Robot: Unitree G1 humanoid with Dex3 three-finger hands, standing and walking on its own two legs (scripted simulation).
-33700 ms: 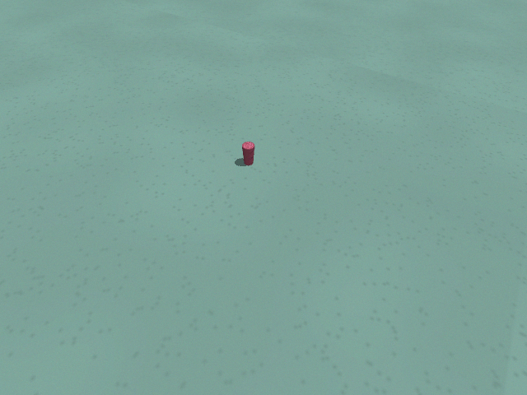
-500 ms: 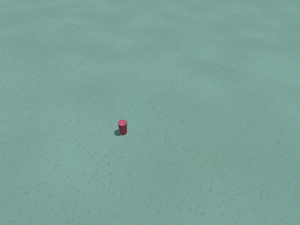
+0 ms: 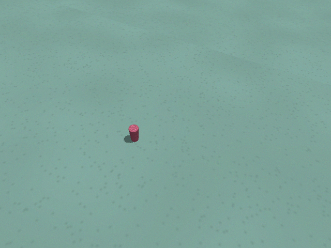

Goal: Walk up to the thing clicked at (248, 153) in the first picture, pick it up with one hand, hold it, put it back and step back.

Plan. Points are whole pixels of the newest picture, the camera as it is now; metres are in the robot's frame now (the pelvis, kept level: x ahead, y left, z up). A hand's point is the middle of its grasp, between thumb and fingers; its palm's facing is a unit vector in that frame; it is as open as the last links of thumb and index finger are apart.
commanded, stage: step back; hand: left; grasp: from the side
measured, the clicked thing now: (134, 133) +1.00 +0.20 -0.70
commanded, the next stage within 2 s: stand in 0.14 s
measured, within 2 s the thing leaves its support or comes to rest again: neither
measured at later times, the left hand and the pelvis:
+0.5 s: hand out of the picture +0.13 +0.24 -0.13, palm faces -0.03 -0.94 -0.33, open 7.4 cm; pelvis +0.02 -0.01 +0.02, yaw +0 degrees
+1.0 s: hand out of the picture +0.06 +0.24 -0.13, palm faces -0.03 -0.94 -0.35, open 7.4 cm; pelvis +0.00 -0.01 +0.02, yaw +0 degrees
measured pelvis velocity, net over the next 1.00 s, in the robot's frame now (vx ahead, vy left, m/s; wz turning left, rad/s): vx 0.00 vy -0.01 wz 0.00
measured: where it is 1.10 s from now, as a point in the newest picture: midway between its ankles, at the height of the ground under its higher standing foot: outside the picture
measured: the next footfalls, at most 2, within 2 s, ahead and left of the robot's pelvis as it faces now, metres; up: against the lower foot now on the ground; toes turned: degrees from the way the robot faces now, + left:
none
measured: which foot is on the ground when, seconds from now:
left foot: down 0.00-1.00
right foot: down 0.00-1.00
